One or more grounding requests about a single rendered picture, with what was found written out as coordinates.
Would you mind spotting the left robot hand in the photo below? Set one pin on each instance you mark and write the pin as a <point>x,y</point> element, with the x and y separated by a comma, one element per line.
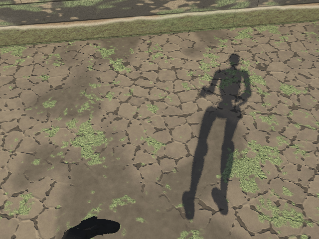
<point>92,227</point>

